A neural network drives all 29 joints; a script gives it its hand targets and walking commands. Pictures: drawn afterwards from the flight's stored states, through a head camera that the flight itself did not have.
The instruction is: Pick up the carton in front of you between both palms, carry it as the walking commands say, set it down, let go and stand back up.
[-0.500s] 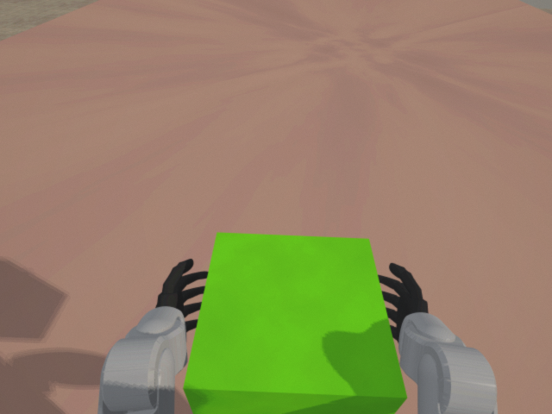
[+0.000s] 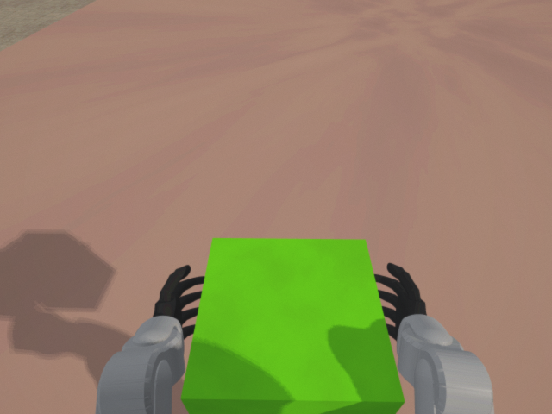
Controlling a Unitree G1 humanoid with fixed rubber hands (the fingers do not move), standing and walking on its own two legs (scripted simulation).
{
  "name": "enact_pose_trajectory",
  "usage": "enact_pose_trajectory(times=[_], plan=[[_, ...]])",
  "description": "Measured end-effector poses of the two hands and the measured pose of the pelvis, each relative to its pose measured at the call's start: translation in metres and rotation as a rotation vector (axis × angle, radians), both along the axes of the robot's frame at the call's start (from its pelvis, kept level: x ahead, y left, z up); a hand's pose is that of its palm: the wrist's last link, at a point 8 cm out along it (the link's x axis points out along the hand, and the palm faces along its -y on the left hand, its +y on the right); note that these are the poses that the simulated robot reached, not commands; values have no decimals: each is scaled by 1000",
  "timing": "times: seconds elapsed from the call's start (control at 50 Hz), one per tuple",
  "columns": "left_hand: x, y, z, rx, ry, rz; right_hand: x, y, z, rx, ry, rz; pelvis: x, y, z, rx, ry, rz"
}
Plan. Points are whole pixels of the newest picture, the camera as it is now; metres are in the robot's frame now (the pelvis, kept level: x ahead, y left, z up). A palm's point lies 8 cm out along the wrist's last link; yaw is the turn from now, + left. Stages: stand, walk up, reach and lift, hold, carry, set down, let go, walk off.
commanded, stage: carry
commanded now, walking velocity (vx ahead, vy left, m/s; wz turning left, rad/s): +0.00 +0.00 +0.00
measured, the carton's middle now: (287, 351) +0.24 +0.01 -0.01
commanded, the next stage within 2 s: hold in 1.96 s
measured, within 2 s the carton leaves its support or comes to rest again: neither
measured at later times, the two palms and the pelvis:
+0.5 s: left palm (196, 181) +0.49 +0.17 +0.08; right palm (371, 187) +0.47 -0.13 +0.09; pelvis +0.23 +0.03 -0.01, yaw -3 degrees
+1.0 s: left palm (213, 185) +0.53 +0.15 +0.04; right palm (371, 190) +0.52 -0.15 +0.04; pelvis +0.26 +0.02 -0.02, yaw -3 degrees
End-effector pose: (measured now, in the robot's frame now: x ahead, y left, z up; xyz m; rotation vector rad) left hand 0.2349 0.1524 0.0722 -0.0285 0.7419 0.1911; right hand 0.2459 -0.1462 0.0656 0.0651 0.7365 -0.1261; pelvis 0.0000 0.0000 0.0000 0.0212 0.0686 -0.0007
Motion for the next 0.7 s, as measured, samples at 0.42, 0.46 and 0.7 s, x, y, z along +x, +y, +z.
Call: enact_pose_trajectory(times=[0.42,0.46,0.7], plan=[[232,19,4,-64,-58,-87,204,20,21,-62,-57,-88,210,37,-12,-19,-22,-65],[243,17,8,-58,-70,-92,213,17,22,-57,-70,-92,221,36,-11,-14,-22,-60],[290,6,-6,-13,-50,-99,263,5,2,-46,-49,-81,262,26,-18,-11,-1,-56]])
